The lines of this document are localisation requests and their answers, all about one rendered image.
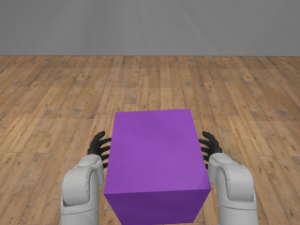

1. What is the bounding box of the right robot forearm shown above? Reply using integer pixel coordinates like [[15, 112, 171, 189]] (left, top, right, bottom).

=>
[[208, 153, 259, 225]]

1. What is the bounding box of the left robot forearm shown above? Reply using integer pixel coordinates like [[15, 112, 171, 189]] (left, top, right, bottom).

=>
[[60, 154, 105, 225]]

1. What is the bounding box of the carton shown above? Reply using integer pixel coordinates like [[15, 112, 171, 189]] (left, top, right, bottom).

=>
[[103, 109, 212, 225]]

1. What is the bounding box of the robot left hand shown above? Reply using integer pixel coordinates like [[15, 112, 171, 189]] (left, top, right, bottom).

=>
[[87, 130, 112, 169]]

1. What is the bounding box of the robot right hand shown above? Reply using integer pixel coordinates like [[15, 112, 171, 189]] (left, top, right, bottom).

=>
[[198, 131, 222, 170]]

